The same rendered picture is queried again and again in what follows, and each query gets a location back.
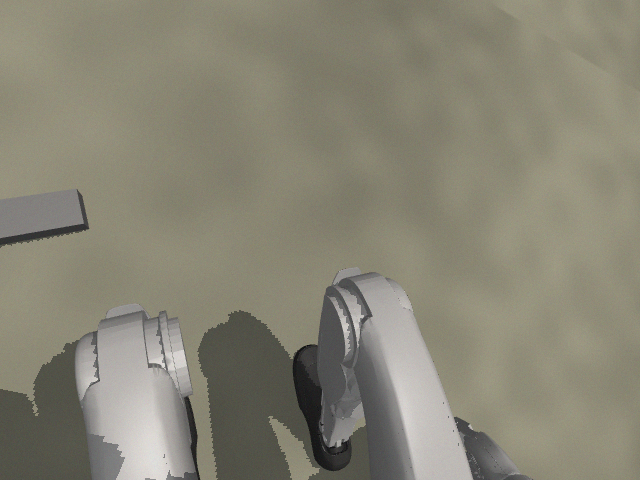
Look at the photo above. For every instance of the right robot hand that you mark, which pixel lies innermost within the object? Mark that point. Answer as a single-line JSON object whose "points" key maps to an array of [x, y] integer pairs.
{"points": [[487, 460]]}

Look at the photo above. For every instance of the small box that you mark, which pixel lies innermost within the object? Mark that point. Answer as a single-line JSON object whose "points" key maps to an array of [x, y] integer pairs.
{"points": [[41, 215]]}

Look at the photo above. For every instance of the right robot foot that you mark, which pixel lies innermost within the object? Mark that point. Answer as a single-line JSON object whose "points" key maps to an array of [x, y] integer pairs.
{"points": [[309, 392]]}

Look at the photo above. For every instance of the left robot foot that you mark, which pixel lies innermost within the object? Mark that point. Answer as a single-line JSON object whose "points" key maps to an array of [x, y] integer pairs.
{"points": [[193, 432]]}

